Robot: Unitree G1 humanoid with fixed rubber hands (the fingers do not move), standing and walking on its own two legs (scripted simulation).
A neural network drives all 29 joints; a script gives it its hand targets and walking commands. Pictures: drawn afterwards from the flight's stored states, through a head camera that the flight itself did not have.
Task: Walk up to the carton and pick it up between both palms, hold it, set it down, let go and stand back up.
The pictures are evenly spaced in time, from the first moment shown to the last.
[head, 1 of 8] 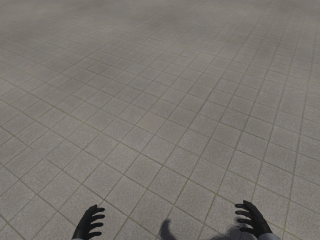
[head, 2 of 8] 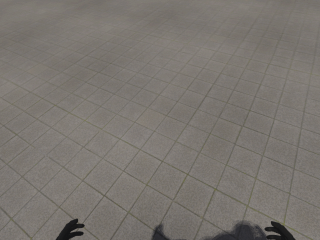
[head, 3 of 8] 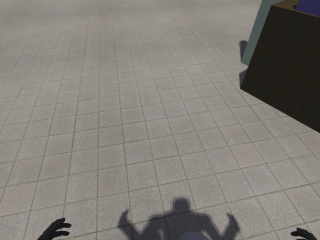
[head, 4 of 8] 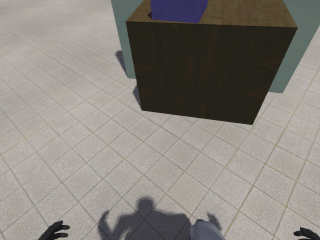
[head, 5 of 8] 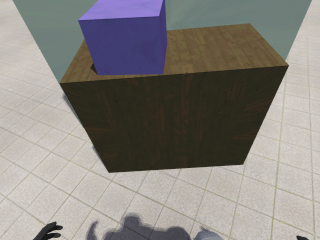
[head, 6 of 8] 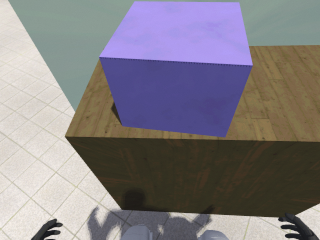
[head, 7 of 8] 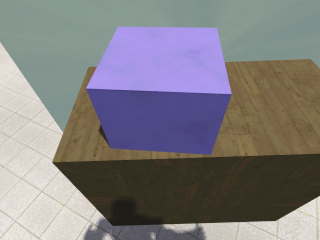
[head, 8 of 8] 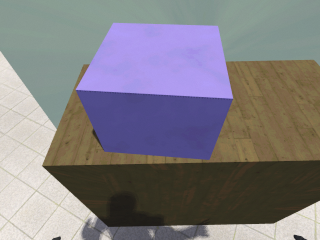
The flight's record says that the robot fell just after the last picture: no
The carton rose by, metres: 0.00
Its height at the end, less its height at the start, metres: +0.00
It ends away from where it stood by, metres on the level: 0.00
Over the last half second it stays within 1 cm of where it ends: yes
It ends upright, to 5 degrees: yes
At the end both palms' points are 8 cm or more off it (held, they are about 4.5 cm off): yes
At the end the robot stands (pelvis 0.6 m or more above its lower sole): yes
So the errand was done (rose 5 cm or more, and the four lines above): no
